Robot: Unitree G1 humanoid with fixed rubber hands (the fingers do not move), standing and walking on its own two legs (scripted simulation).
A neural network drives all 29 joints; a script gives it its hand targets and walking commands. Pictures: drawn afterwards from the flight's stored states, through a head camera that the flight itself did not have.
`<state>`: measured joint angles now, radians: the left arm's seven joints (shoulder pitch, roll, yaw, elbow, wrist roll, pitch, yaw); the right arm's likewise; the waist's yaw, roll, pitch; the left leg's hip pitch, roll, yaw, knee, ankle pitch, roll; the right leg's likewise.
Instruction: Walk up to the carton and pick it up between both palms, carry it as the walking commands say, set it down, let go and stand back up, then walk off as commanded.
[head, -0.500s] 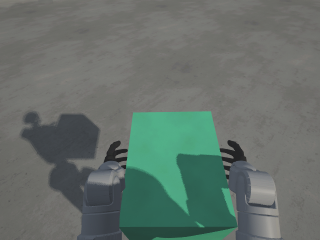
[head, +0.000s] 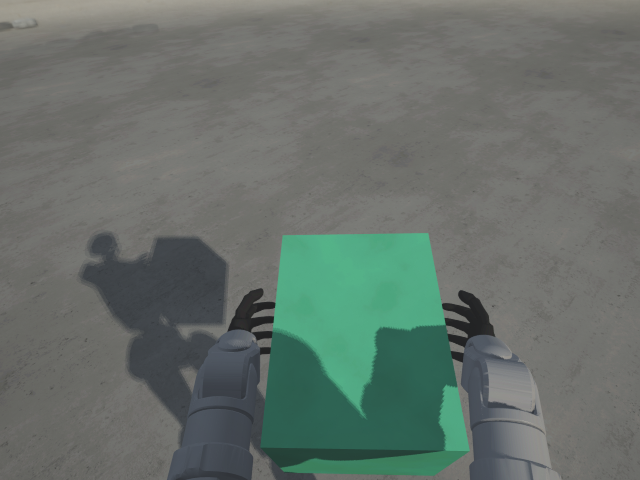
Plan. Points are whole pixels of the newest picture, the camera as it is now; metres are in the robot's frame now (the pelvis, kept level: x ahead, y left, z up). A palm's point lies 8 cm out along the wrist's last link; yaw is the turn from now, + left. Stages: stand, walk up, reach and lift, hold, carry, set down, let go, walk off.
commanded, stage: hold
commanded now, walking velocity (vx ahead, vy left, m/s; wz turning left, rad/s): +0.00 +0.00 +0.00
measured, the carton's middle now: (356, 352) +0.34 -0.04 -0.03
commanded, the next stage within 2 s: set down in 0.04 s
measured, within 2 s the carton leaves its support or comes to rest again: neither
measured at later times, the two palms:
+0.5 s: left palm (247, 352) +0.33 +0.12 +0.01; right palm (468, 361) +0.29 -0.19 +0.00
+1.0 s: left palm (262, 374) +0.35 +0.11 -0.10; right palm (452, 388) +0.31 -0.19 -0.10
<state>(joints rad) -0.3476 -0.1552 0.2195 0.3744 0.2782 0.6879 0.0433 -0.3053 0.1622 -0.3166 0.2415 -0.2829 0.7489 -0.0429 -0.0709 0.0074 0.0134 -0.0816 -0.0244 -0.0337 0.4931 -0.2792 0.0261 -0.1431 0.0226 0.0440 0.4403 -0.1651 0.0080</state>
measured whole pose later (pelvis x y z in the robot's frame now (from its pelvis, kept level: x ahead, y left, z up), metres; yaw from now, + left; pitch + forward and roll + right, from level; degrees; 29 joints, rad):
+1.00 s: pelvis -0.02 +0.00 -0.05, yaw +1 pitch +23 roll +0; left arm -0.52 -0.17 0.36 0.54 0.29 0.28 0.04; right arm -0.44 0.16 -0.46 0.42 -0.30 0.31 0.02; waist -0.10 0.04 -0.06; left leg -0.89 -0.06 -0.04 0.82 -0.33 0.03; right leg -0.94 0.00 0.03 0.76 -0.22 0.02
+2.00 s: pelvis -0.06 +0.00 -0.19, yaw +3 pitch +44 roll +0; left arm -0.92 -0.05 0.41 0.69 0.25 0.32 0.07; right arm -0.80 0.08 -0.53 0.50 -0.27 0.39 -0.02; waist -0.10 0.08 -0.22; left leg -1.74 -0.08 -0.02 1.47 -0.49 0.01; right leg -1.80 0.00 0.03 1.41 -0.37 0.02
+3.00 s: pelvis -0.08 -0.01 -0.32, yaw +3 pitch +48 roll +1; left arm -1.30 0.11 0.33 0.85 0.17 0.31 0.11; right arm -1.14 -0.05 -0.53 0.62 -0.20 0.37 -0.05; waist -0.11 0.08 0.00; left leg -2.18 -0.10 -0.01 1.91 -0.57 -0.01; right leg -2.24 0.01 0.03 1.84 -0.43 0.02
